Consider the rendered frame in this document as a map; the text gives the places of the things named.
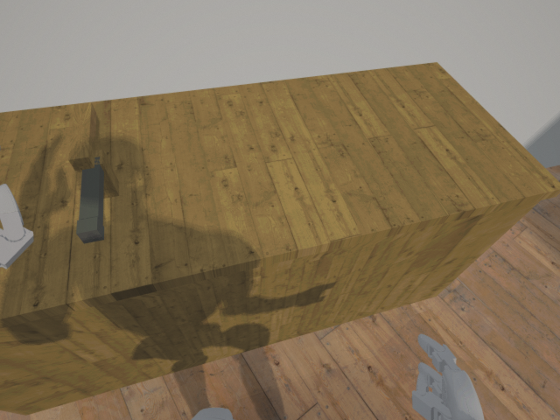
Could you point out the tap lever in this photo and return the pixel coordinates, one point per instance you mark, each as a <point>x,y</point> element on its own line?
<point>90,224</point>

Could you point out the counter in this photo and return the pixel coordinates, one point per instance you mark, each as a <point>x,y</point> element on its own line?
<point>238,217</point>

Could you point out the left robot hand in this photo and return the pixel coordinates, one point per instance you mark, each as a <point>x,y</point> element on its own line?
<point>14,238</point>

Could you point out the right robot hand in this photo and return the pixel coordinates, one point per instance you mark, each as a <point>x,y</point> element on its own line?
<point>453,395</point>

